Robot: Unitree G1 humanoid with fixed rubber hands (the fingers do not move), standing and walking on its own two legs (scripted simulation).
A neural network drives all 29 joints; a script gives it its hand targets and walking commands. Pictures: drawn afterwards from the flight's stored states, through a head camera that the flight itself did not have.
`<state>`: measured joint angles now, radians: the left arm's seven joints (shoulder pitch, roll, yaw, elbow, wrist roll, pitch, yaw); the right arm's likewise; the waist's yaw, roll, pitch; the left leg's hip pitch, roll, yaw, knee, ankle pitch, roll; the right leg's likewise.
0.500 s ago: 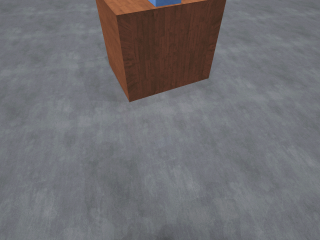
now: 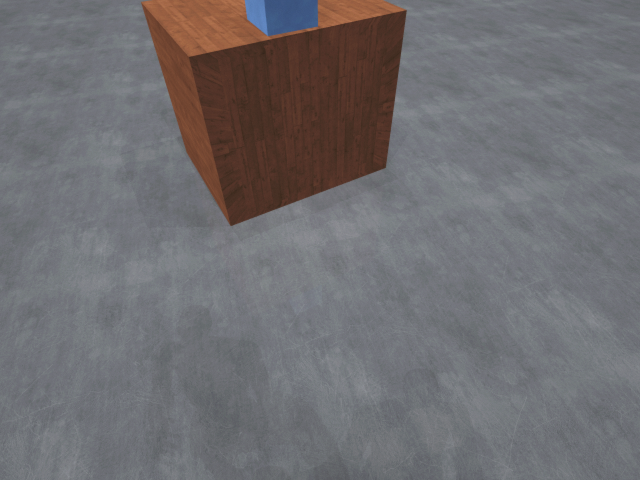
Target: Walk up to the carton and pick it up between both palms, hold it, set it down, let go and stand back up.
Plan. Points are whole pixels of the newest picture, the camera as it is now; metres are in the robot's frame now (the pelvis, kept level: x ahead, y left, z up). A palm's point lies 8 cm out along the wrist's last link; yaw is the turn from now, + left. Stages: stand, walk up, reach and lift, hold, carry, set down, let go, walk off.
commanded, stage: walk up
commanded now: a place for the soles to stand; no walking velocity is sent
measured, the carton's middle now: out of the picture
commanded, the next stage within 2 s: none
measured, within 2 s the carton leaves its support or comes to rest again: neither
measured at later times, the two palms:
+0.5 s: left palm out of the picture +0.10 +0.18 -0.14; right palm (472, 345) +0.36 -0.27 -0.14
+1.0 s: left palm (226, 232) +0.65 +0.18 -0.12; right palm (467, 311) +0.44 -0.28 -0.15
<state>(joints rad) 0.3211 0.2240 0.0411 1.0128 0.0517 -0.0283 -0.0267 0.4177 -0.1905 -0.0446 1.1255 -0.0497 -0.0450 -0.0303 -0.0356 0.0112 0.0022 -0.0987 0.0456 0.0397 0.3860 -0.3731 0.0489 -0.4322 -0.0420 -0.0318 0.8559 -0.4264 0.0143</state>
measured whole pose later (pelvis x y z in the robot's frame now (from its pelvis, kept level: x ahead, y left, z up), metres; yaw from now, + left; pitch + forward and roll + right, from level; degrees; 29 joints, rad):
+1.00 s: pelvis +0.51 -0.04 -0.02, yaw -4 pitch -2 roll +2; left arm 0.24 0.22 0.01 0.75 0.06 -0.05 -0.06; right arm 0.51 -0.23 -0.02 0.93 -0.05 -0.09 0.02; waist -0.06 -0.02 0.03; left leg -0.03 0.03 0.18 0.47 -0.40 0.00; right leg -0.55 -0.10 -0.04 0.68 -0.07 -0.02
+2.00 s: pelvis +0.99 -0.02 -0.03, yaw -3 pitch -2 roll +1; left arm 0.27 0.21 0.00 0.71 0.06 -0.05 -0.03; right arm 0.51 -0.25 0.00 0.88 -0.05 -0.06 0.02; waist -0.07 -0.01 0.04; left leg -0.11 0.04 0.15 0.60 -0.44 0.01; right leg -0.41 -0.04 -0.06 0.60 -0.17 -0.03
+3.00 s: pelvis +1.20 +0.04 -0.02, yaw -3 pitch -2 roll +1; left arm 0.21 0.23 -0.04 0.88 -0.01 0.01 0.00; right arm 0.23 -0.24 0.05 0.87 0.00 0.00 0.00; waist -0.02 0.01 0.05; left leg -0.28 0.07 0.12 0.56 -0.23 -0.01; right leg -0.28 -0.02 -0.03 0.59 -0.28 0.00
